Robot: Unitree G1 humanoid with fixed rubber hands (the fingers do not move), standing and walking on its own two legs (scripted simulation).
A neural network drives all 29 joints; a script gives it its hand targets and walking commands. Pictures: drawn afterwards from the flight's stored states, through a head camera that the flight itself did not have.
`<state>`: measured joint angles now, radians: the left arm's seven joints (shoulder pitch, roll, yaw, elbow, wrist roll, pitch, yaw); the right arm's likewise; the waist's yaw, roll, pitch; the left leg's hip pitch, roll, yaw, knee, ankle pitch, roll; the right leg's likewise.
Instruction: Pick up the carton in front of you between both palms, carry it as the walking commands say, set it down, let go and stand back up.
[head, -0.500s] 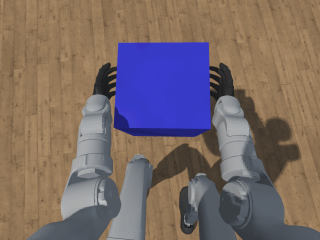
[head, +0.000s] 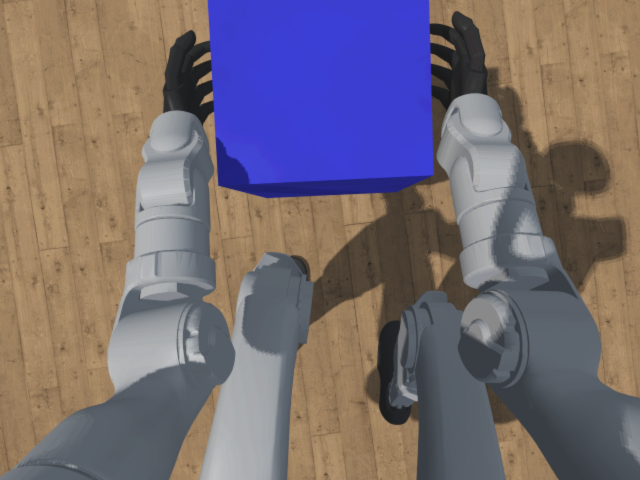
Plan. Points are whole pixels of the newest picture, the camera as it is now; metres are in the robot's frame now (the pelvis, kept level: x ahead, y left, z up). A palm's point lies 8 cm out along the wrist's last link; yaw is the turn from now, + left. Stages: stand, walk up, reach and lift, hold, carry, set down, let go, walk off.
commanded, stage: set down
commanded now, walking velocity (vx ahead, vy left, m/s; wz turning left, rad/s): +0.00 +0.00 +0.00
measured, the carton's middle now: (325, 111) +0.50 +0.13 -0.19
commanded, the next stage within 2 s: none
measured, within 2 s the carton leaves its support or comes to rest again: rests again in 1.12 s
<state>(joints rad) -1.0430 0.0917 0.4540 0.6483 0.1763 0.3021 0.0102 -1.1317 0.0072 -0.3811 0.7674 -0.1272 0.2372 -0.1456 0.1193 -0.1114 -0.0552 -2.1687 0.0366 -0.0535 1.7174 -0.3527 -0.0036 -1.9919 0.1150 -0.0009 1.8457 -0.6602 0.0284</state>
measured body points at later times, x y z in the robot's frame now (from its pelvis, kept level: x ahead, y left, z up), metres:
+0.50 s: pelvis -0.01 -0.01 -0.08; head +0.35 +0.06 +0.17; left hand +0.47 +0.31 -0.25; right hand +0.56 +0.01 -0.25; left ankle +0.14 +0.13 -0.45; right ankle +0.06 -0.12 -0.45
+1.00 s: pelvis -0.02 -0.01 -0.10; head +0.35 +0.04 +0.15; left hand +0.47 +0.30 -0.27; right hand +0.55 +0.00 -0.28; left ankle +0.14 +0.13 -0.45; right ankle +0.06 -0.12 -0.45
